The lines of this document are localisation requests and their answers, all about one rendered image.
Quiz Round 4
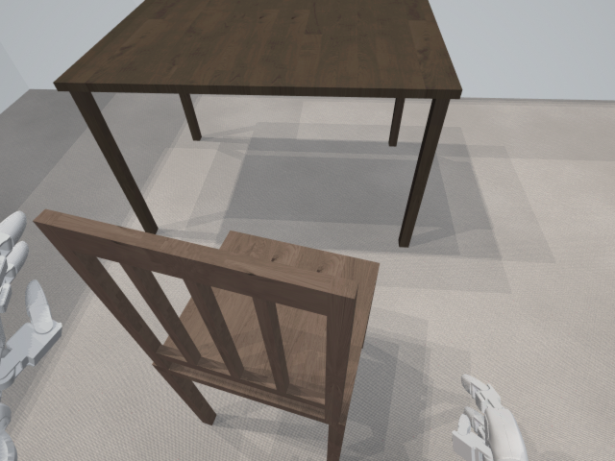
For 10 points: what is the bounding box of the robot left hand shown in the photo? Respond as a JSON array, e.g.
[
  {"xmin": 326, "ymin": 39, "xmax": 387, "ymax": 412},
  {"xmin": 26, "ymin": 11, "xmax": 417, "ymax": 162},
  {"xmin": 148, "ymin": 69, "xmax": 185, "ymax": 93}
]
[{"xmin": 0, "ymin": 210, "xmax": 62, "ymax": 402}]

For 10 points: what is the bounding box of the chair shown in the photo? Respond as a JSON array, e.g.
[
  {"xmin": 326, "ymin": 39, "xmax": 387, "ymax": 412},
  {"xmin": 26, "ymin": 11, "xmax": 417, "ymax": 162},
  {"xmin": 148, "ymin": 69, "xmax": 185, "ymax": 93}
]
[{"xmin": 33, "ymin": 209, "xmax": 380, "ymax": 461}]

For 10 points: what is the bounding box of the robot right hand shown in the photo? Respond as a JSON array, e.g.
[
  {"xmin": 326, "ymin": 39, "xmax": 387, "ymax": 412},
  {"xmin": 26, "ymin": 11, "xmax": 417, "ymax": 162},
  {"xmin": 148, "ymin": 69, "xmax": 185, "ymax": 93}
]
[{"xmin": 452, "ymin": 375, "xmax": 529, "ymax": 461}]

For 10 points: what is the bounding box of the table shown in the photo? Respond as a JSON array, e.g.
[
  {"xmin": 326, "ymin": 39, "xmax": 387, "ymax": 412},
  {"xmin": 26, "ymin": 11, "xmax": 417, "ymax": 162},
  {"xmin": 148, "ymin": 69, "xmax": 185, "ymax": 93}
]
[{"xmin": 53, "ymin": 0, "xmax": 462, "ymax": 248}]

